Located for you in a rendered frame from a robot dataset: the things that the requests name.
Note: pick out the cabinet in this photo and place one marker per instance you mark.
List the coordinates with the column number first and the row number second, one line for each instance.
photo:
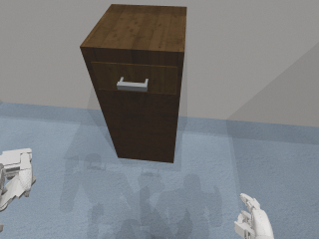
column 142, row 125

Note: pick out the handle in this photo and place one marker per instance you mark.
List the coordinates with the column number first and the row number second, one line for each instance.
column 129, row 86

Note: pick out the drawer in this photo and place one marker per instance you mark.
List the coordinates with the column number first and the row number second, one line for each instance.
column 162, row 79

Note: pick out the robot right hand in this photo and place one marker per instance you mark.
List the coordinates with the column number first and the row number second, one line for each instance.
column 257, row 223

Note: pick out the robot left hand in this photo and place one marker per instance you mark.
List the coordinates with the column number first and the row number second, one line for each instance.
column 17, row 167

